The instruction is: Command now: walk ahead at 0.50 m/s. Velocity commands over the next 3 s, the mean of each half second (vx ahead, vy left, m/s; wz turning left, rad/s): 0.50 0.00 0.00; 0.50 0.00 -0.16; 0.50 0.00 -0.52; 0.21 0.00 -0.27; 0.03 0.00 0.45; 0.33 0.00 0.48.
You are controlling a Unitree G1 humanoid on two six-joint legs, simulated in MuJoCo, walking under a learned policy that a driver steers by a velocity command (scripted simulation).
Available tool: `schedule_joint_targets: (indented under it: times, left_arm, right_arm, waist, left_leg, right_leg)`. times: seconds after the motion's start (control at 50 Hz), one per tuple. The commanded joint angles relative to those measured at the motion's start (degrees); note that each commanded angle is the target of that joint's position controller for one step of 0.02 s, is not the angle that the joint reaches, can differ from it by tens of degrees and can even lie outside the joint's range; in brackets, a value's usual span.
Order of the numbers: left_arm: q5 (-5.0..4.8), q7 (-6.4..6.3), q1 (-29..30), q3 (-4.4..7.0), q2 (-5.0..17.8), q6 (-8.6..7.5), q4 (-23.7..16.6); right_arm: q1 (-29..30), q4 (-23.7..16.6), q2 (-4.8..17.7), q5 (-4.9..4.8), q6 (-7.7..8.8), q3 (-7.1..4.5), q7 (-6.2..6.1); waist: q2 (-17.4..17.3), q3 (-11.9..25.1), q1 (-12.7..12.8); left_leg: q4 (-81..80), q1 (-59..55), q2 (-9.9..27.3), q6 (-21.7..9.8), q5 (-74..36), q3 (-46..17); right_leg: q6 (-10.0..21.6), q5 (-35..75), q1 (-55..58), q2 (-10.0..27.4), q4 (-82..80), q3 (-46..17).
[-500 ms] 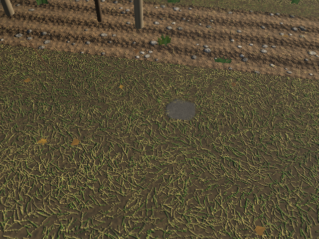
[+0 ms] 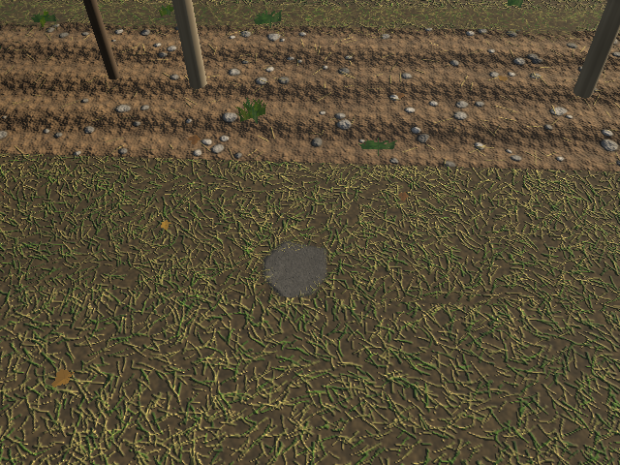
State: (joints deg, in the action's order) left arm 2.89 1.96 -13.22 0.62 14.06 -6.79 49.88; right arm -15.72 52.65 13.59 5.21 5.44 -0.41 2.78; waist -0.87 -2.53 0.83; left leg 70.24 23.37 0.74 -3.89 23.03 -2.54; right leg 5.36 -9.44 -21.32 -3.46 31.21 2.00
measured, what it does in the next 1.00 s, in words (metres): goes down: left foot 0.17 m lower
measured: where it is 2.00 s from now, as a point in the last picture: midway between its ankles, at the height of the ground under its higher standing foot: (371, 320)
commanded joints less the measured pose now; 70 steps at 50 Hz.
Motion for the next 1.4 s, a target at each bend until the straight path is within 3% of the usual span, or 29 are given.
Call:
schedule_joint_targets:
  times: [0.02, 0.06, 0.14, 0.2, 0.26, 0.3, 0.36, 0.48, 0.52, 0.56, 0.58, 0.6, 0.62, 0.66, 0.7, 0.72, 0.76, 0.84, 0.94, 1.02, 1.06, 1.08, 1.1, 1.12, 1.16, 1.22, 1.28, 1.34, 1.4]
  left_arm:
    - [-0.14, -0.97, -1.74, -0.54, -0.09, -0.56, -1.24]
    - [0.17, -0.89, -2.79, 0.12, 1.42, -1.60, -0.26]
    - [2.58, 1.00, -12.41, 0.84, 4.07, -1.16, 4.61]
    - [3.46, -0.16, -19.34, -0.61, -0.43, -1.34, 8.77]
    - [2.99, -1.99, -31.27, -1.16, -1.34, -1.21, 13.02]
    - [1.67, -1.75, -30.88, -2.49, -4.13, -0.49, 12.67]
    - [2.82, 0.28, -25.40, -3.03, -1.91, 0.25, 9.98]
    - [0.37, -1.85, -32.46, -1.75, 0.49, 0.65, 13.06]
    - [0.74, -1.25, -31.40, -1.45, 1.16, 1.65, 13.28]
    - [1.43, 0.63, -26.84, -0.85, 3.14, 2.92, 12.67]
    - [3.70, 3.46, -30.76, -1.41, 0.62, 3.87, 15.12]
    - [2.54, 4.58, -40.47, -2.71, -7.76, 3.57, 15.42]
    - [1.26, 5.12, -28.39, -1.23, -0.98, 2.82, 10.43]
    - [0.06, 3.86, -9.52, 0.35, 3.44, 0.67, 1.69]
    - [1.80, 0.87, -8.39, -0.33, -1.30, 0.23, 1.87]
    - [2.62, 0.70, -7.03, -0.63, -3.45, 0.91, 1.80]
    - [2.54, 2.24, -8.20, -0.53, -4.38, 2.30, 2.98]
    - [1.08, 3.13, -2.56, -1.73, -3.24, 3.37, -0.73]
    - [0.10, 2.65, 10.32, 0.41, 2.34, 3.05, -3.92]
    - [0.27, 1.76, 13.78, 2.77, 4.82, 1.67, -5.27]
    - [-1.27, 0.65, 1.64, 4.83, 9.45, -0.17, -2.14]
    - [-1.16, 0.35, -13.28, 5.26, 10.64, -0.03, 1.16]
    - [0.17, -0.04, -25.95, 5.30, 11.00, 0.46, 5.74]
    - [0.79, -0.14, -23.85, 6.18, 12.28, -0.75, 7.04]
    - [-0.42, -0.02, -12.57, 4.44, 6.58, -1.66, 5.70]
    - [-0.78, 0.57, -3.04, 2.06, 0.38, -1.77, 3.06]
    - [-0.85, 1.34, -0.95, 3.28, 5.34, -2.32, 1.64]
    - [2.68, 2.76, -2.93, 3.28, 5.32, -1.38, 1.19]
    - [2.63, 2.71, 0.13, 3.66, 5.70, -2.08, -2.03]
  right_arm:
    - [0.16, -4.57, 0.51, 0.93, -0.20, 0.60, -1.47]
    - [1.81, -5.63, 1.37, -0.31, -0.80, 0.49, -1.01]
    - [2.48, -6.64, -0.80, 1.02, -1.91, 1.13, 1.15]
    - [7.00, -8.61, 2.17, 0.67, -1.88, 0.40, 1.09]
    - [15.02, -10.86, 0.89, -0.04, -1.23, 0.74, -0.64]
    - [17.90, -10.65, -0.46, 0.58, -1.06, 1.51, 0.24]
    - [16.42, -11.50, -0.44, 1.08, -1.81, 1.71, 1.38]
    - [24.84, -12.25, -0.57, 0.43, -2.53, 2.58, 1.47]
    - [19.82, -8.05, 2.24, 0.19, -2.10, 1.43, 0.89]
    - [-0.23, -0.31, 7.25, -0.95, -1.83, -1.11, -0.28]
    - [-21.25, 5.93, 9.49, -0.82, -1.95, -3.04, -1.38]
    - [-30.01, 6.69, 13.37, -1.36, -1.91, -4.24, -0.01]
    - [-29.59, 7.45, 13.12, 0.70, -1.94, -4.46, 1.20]
    - [-12.66, 2.61, 9.28, -0.58, -1.66, -3.66, 0.98]
    - [-3.05, -1.02, -0.63, 0.15, -0.30, -0.05, -0.01]
    - [-2.54, -1.07, -0.36, -0.03, 0.36, -0.12, -0.11]
    - [-4.31, -0.15, 0.40, -2.09, 1.39, -0.11, -0.76]
    - [-2.42, 0.59, 6.06, -0.56, 1.99, -2.36, -0.03]
    - [-10.70, 3.59, 4.13, -0.36, 1.16, -2.00, -1.00]
    - [-13.50, 4.71, 7.31, -1.07, 0.03, -2.90, -1.34]
    - [-14.48, 3.00, 5.25, -0.15, 0.63, -2.62, -1.89]
    - [-14.44, 1.87, 2.89, 0.23, 1.22, -0.95, -0.38]
    - [-5.40, 0.38, 4.20, -0.85, 0.95, -1.48, 1.77]
    - [2.94, -2.35, 3.14, -2.05, 1.02, -1.39, 2.13]
    - [4.25, -3.33, 4.91, -0.75, 1.66, -1.82, -0.84]
    - [2.69, -4.36, -1.52, 0.25, 0.56, -0.08, -3.44]
    - [5.05, -6.43, 0.96, -1.16, -0.38, -0.21, -4.03]
    - [-0.26, -7.09, -1.81, 0.36, 0.11, 1.03, -2.52]
    - [-11.61, -5.88, 4.41, 0.08, 0.66, -1.30, -3.24]
  waist:
    - [0.89, 3.05, -1.32]
    - [2.02, 2.61, -0.79]
    - [2.45, 1.07, 0.89]
    - [2.56, -1.62, 3.50]
    - [3.09, -2.14, 8.82]
    - [1.55, -4.09, 9.78]
    - [3.36, -5.34, 6.89]
    - [2.50, -9.52, 11.78]
    - [1.12, -6.81, 9.06]
    - [-3.70, -2.65, -1.12]
    - [-8.70, 5.46, -8.06]
    - [-16.91, 27.41, -4.59]
    - [-11.11, 25.75, -8.90]
    - [0.97, 9.34, -6.43]
    - [3.52, -1.05, 1.44]
    - [-1.23, -5.42, 3.07]
    - [-1.95, -3.07, 3.69]
    - [0.51, -1.39, 3.87]
    - [0.43, -3.88, -1.81]
    - [-1.87, -3.47, -1.68]
    - [1.68, 8.31, 1.10]
    - [7.47, 17.72, 7.22]
    - [6.83, 18.50, 12.88]
    - [5.18, 8.01, 12.94]
    - [5.41, 3.27, 6.90]
    - [0.93, 1.59, -0.32]
    - [1.10, 0.09, -0.89]
    - [4.15, 0.59, -3.03]
    - [1.79, 0.23, -8.82]
  left_leg:
    - [-2.26, 10.45, 6.70, -0.07, -5.11, -4.11]
    - [-9.34, 10.41, 6.36, 1.91, -7.24, -2.31]
    - [-12.85, 7.08, 5.16, 3.57, -26.58, 0.51]
    - [-16.89, 27.13, 7.78, 3.16, -34.08, -6.92]
    - [-27.96, 41.67, 7.69, 4.82, -36.90, -6.26]
    - [-35.96, 33.93, 7.87, 4.15, -46.71, -2.95]
    - [-31.19, 9.15, 5.04, 2.44, -51.93, 2.40]
    - [-51.15, 13.92, 6.78, 3.08, -40.17, 1.07]
    - [-52.81, 0.37, 7.55, 2.69, -45.23, 1.93]
    - [-59.10, -24.83, 6.94, 1.53, -54.28, 4.93]
    - [-53.31, -51.17, 8.91, -2.61, -62.04, 5.59]
    - [-27.50, -76.28, 20.59, -18.05, -91.29, -3.86]
    - [-27.91, -75.65, 21.86, -20.41, -91.56, -9.90]
    - [-45.12, -48.37, 23.96, -17.23, -44.01, -12.08]
    - [-55.15, -16.80, 20.45, -15.39, -40.22, -9.11]
    - [-58.17, -10.07, 18.71, -15.17, -38.54, -6.67]
    - [-63.09, -4.69, 15.60, -15.01, -33.14, -2.64]
    - [-62.27, -10.20, 17.86, -12.81, -43.32, 2.16]
    - [-58.26, -24.92, 15.45, -7.94, -39.22, 8.84]
    - [-51.47, -28.93, 15.04, -5.53, -46.26, 12.99]
    - [-32.59, -12.75, 8.57, 0.43, -48.91, 17.85]
    - [-18.04, 6.09, 1.40, 4.14, -23.17, 16.31]
    - [-2.90, 16.45, -3.68, 4.10, 10.60, 9.94]
    - [0.34, 24.74, -0.60, 1.05, 9.54, 0.59]
    - [0.59, 18.53, 3.56, -0.67, 4.81, -2.87]
    - [-8.38, 5.00, 5.80, 0.59, 2.67, -3.13]
    - [-21.81, -3.53, 2.94, 3.99, -6.95, 1.39]
    - [-14.17, -18.09, 0.17, 5.01, -24.68, 5.06]
    - [-15.06, -25.03, -1.26, 5.50, -11.49, 6.17]
  right_leg:
    - [11.24, -4.69, 6.41, 17.52, -21.09, -23.94]
    - [10.48, -1.76, 5.96, 15.15, -23.29, -18.11]
    - [10.42, 2.82, 1.14, 11.77, -18.95, -10.60]
    - [12.97, 0.33, 16.27, 16.37, -12.24, -18.19]
    - [11.98, 0.17, 33.79, 17.47, -6.22, -20.25]
    - [10.99, -2.58, 23.06, 13.83, -3.34, -16.37]
    - [10.87, -11.65, -2.51, 10.31, -3.55, -13.39]
    - [8.18, -6.69, 18.20, 12.05, 5.87, -17.83]
    - [5.41, -3.70, 15.06, 10.41, 11.41, -15.61]
    - [1.15, 4.63, 6.46, 6.78, 29.64, -10.40]
    - [-3.26, 1.39, -6.82, 3.81, 46.59, -6.12]
    - [-6.94, -35.31, -15.58, -1.82, 74.08, -5.36]
    - [-8.71, -40.67, -27.84, -3.30, 86.36, -6.18]
    - [-5.40, -28.05, -38.79, 5.34, 74.56, -5.19]
    - [-1.35, -8.79, -23.60, 12.42, 48.54, -9.78]
    - [0.04, -6.73, -20.90, 13.24, 41.99, -8.22]
    - [0.01, 2.86, -11.93, 12.92, 23.61, -5.74]
    - [0.46, 9.82, -8.82, 12.00, 11.03, -7.70]
    - [0.19, 12.87, -15.54, 9.10, 6.44, -4.53]
    - [1.80, 5.40, -6.18, 3.16, 2.95, 1.96]
    - [7.19, 15.39, 23.97, 1.75, 9.61, -1.78]
    - [14.59, 2.44, 45.38, 10.96, 1.87, -21.85]
    - [16.39, -6.59, 51.61, 17.47, -10.50, -38.70]
    - [12.46, -14.98, 44.36, 17.11, -14.75, -38.55]
    - [12.68, -12.07, 25.82, 14.66, -15.67, -33.21]
    - [12.98, -5.20, 6.74, 13.90, -21.10, -27.95]
    - [10.01, -3.72, -4.53, 8.37, -22.25, -19.38]
    - [9.45, 2.87, -18.89, 4.93, -13.83, -15.31]
    - [9.71, 15.48, -19.17, 6.21, 0.91, -21.09]
Next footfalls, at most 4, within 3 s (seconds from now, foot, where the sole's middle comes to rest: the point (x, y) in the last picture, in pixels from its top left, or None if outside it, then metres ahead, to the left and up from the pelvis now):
0.58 left None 0.50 0.19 -0.93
1.04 right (366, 363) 0.81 -0.08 -0.93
1.44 left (303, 324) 0.93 0.09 -0.93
1.90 right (436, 300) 1.12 -0.33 -1.10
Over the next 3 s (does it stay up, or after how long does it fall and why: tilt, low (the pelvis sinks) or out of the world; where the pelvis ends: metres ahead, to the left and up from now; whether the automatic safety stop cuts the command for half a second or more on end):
stays up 1.28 -0.19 -0.33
